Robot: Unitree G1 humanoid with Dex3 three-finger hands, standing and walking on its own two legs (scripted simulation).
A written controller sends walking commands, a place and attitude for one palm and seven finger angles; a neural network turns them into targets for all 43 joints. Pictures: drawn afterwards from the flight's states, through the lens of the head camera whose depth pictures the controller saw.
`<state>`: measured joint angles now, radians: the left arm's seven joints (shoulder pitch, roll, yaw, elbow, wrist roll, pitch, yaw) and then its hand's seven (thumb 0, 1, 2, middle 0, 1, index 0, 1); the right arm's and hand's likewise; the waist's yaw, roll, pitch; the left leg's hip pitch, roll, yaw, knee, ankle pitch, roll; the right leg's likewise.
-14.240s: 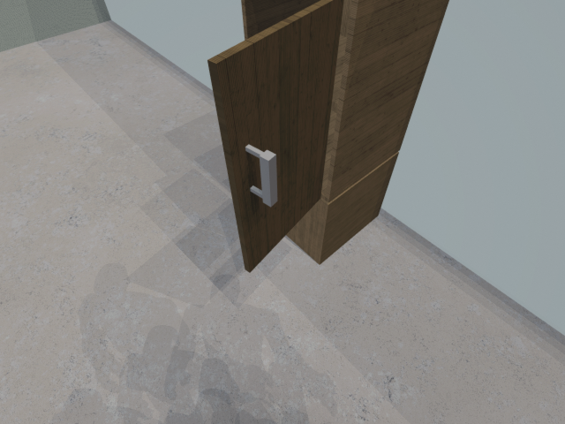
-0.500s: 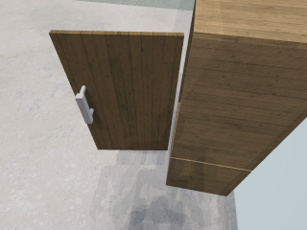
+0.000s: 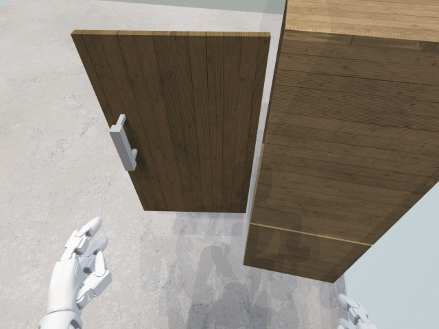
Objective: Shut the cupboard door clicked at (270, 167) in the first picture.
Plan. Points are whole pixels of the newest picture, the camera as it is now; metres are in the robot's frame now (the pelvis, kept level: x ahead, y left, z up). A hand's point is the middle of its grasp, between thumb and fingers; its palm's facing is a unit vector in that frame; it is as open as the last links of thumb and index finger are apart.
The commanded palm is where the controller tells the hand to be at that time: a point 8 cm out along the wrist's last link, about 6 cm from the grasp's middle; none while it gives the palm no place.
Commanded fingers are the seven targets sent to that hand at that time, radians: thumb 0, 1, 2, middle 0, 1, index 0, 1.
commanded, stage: raise the hand and make a fist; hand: left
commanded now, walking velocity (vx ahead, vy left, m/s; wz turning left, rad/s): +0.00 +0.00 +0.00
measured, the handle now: (126, 143) +0.51 +0.24 +0.04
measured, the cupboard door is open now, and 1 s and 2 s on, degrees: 100 100 100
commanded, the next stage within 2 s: bring the fist close to the handle in 1.72 s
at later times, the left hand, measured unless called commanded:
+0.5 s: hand (109, 309) +0.17 +0.19 -0.01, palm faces -0.05 -1.00 -0.02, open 4.8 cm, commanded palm +0.13 +0.25 -0.01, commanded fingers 0.00 0.90 0.90 -0.84 -1.00 -0.84 -1.00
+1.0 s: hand (93, 297) +0.18 +0.21 +0.02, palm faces +0.02 -1.00 -0.03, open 3.1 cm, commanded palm +0.15 +0.26 +0.02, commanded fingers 0.00 0.90 0.90 -1.30 -1.50 -1.30 -1.50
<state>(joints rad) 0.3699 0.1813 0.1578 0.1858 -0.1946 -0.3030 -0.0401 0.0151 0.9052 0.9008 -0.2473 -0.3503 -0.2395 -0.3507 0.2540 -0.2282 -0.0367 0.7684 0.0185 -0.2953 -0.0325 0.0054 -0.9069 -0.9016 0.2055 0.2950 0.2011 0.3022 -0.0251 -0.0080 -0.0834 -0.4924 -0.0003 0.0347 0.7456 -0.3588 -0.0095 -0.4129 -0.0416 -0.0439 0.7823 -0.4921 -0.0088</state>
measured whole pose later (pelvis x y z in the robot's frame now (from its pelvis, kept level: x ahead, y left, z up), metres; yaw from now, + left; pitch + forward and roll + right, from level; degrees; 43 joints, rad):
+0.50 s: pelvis -0.06 +0.00 -0.07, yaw -1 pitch +14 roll -2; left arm 0.36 0.24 0.17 -0.03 -0.31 -0.33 -0.32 0.02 0.90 0.90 -0.67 -0.81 -0.66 -0.81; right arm 0.23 -0.19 0.02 0.56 0.04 -0.25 -0.08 0.01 -0.90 -0.90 0.21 0.30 0.20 0.30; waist 0.02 0.04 -0.14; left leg -0.98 0.05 -0.04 1.19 -0.46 -0.01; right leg -0.87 0.01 -0.09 1.17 -0.56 -0.03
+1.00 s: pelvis -0.04 +0.03 -0.05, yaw +0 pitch +13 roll -3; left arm 0.42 0.24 0.14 -0.11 -0.28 -0.34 -0.21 0.02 0.90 0.90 -1.13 -1.31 -1.12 -1.31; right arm 0.24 -0.23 0.02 0.49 0.02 -0.21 -0.06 0.01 -0.90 -0.90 0.21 0.30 0.20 0.30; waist 0.01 0.03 -0.13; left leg -0.87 0.03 -0.02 1.10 -0.46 0.02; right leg -0.74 -0.01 -0.07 1.05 -0.53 0.01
